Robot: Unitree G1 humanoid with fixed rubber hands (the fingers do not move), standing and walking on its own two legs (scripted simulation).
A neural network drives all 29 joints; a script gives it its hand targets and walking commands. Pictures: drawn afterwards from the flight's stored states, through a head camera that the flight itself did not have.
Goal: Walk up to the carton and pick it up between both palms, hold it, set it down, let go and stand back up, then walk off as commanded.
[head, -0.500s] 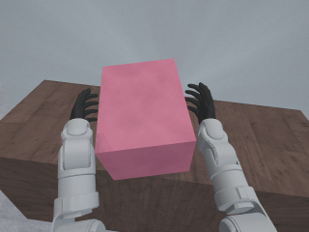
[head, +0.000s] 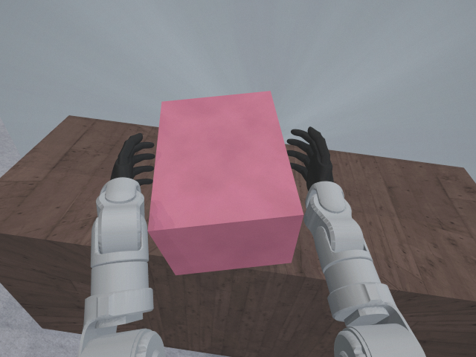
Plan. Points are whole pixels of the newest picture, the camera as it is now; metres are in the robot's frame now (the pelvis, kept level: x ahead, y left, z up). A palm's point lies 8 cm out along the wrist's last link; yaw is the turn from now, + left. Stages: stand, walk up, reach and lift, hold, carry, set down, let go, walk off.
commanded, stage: hold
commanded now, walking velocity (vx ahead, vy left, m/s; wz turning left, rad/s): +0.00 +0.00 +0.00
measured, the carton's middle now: (224, 179) +0.44 +0.00 +0.10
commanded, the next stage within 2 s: none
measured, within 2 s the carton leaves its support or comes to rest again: neither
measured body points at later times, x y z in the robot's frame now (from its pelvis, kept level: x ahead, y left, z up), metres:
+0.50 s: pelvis +0.01 +0.00 +0.00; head -0.02 +0.03 +0.45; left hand +0.37 +0.16 +0.16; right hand +0.37 -0.15 +0.17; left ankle +0.07 +0.11 -0.75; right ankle +0.02 -0.09 -0.75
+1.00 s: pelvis +0.01 +0.00 +0.00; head -0.02 +0.04 +0.45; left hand +0.38 +0.17 +0.15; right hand +0.37 -0.14 +0.18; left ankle +0.07 +0.11 -0.75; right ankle +0.02 -0.09 -0.75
